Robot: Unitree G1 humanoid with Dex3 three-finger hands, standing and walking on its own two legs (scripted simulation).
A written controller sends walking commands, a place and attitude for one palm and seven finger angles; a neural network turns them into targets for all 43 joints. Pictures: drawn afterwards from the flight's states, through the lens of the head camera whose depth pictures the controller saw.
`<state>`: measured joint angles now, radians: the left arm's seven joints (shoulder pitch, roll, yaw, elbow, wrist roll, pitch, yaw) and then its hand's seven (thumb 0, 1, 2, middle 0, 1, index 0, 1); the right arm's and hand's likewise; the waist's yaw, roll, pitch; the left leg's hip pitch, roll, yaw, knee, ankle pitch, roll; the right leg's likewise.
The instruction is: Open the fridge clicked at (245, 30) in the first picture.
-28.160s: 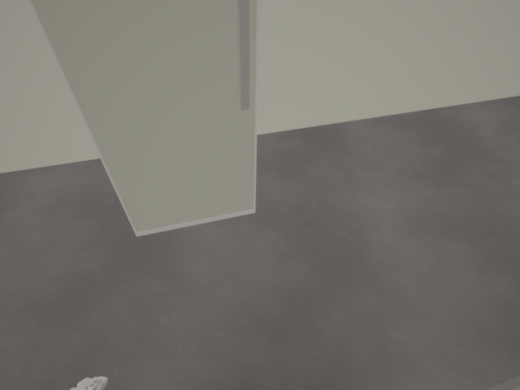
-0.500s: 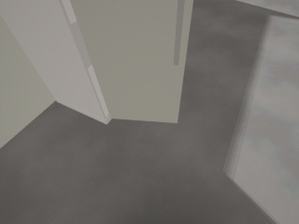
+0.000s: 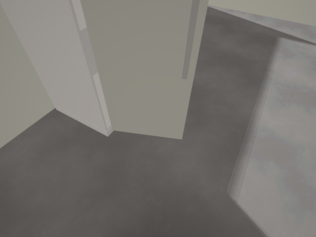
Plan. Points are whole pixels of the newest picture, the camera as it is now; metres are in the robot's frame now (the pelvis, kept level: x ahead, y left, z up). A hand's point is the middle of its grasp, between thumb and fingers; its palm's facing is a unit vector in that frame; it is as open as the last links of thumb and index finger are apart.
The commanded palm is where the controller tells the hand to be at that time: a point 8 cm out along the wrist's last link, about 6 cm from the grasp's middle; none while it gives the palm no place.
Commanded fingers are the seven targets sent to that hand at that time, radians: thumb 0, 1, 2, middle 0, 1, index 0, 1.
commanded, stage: let the arm hang, fingers relaxed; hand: right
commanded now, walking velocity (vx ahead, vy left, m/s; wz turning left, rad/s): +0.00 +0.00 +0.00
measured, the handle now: (189, 40) +0.88 -0.08 +0.09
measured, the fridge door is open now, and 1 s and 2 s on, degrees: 69 69 69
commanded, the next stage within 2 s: look to check the result in 0.22 s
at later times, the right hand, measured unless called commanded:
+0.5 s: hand out of the picture +0.07 -0.23 -0.16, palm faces -0.03 +0.95 -0.31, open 7.4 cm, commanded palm none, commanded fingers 0.00 -0.90 -0.90 0.20 0.30 0.20 0.30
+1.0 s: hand out of the picture +0.11 -0.23 -0.15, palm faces -0.03 +0.95 -0.32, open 7.4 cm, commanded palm none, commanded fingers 0.00 -0.90 -0.90 0.20 0.30 0.20 0.30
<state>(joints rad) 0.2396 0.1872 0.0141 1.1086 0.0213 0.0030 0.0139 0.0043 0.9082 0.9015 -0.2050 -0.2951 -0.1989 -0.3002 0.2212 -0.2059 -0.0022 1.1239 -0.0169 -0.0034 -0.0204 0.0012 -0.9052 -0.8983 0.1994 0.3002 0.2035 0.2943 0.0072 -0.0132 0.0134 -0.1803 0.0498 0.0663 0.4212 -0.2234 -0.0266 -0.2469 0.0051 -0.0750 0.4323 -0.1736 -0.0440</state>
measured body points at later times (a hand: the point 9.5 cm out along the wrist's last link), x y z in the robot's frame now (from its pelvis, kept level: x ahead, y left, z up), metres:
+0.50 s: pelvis +0.02 +0.00 +0.01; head +0.03 +0.00 +0.46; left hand +0.08 +0.29 -0.13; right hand +0.07 -0.28 -0.14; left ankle +0.00 +0.14 -0.74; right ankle +0.04 -0.09 -0.74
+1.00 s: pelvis +0.04 +0.02 +0.01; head +0.05 +0.01 +0.46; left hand +0.13 +0.31 -0.12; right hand +0.12 -0.28 -0.13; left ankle +0.00 +0.14 -0.74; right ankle +0.04 -0.09 -0.74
